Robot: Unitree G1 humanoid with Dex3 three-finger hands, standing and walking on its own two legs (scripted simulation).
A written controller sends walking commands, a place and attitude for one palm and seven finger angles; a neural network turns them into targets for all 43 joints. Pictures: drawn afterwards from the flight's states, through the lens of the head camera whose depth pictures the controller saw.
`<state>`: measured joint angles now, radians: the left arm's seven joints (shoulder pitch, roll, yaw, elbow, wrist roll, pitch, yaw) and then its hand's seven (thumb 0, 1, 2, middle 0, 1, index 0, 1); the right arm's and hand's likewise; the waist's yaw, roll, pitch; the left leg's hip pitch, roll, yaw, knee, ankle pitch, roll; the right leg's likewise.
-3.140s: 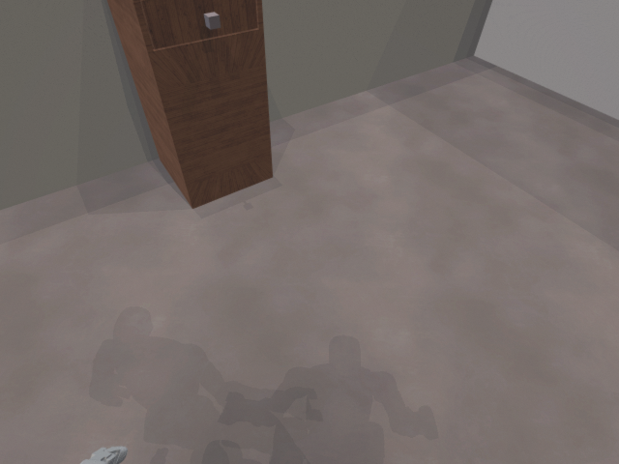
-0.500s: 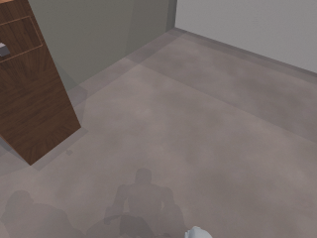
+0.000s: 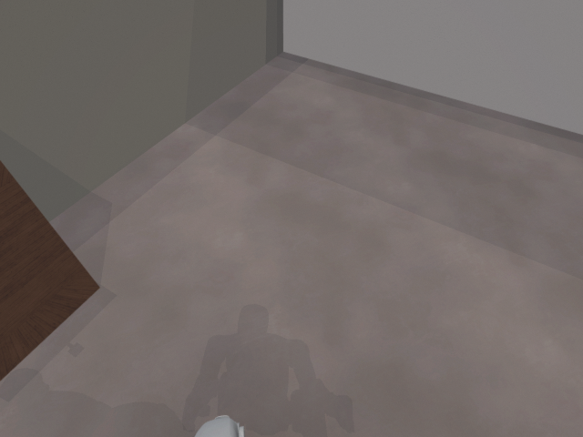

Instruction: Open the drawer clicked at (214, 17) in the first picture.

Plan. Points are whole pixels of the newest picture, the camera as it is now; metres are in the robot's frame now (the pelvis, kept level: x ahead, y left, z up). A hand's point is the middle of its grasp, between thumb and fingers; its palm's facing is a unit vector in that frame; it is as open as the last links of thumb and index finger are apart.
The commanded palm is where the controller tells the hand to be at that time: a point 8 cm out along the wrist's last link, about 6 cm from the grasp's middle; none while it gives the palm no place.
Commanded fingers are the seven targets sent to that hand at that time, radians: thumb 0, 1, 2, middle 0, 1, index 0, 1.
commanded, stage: walk to a spot facing it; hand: left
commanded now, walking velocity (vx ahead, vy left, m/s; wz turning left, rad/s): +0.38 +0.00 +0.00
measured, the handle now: out of the picture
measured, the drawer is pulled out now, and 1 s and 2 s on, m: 0.00 0.00 0.00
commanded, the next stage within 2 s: turn to face it in 0.52 s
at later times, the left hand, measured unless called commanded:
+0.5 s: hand (164, 354) +0.29 +0.24 -0.18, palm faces -0.04 -0.99 -0.13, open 7.4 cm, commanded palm none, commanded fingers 0.00 0.90 0.90 -0.20 -0.30 -0.20 -0.30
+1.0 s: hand (221, 247) +0.52 +0.18 -0.16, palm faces -0.06 -0.98 -0.18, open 7.2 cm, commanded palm none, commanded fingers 0.00 0.90 0.90 -0.20 -0.30 -0.20 -0.30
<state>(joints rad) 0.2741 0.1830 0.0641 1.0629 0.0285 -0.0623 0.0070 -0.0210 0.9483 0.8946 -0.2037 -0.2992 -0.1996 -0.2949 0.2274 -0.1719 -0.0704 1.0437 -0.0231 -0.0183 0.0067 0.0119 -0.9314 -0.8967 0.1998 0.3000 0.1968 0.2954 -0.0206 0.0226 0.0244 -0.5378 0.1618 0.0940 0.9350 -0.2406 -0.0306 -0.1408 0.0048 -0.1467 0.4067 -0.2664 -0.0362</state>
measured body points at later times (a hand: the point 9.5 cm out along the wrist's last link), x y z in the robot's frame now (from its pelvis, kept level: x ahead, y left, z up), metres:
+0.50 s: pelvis +0.23 +0.07 +0.00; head +0.24 +0.09 +0.45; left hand +0.29 +0.30 -0.16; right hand +0.16 -0.15 -0.14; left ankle +0.16 +0.14 -0.74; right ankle +0.28 -0.08 -0.65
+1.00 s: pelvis +0.38 +0.03 +0.00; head +0.40 +0.02 +0.44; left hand +0.52 +0.23 -0.14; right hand +0.38 -0.20 -0.17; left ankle +0.39 +0.17 -0.68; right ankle +0.40 -0.05 -0.74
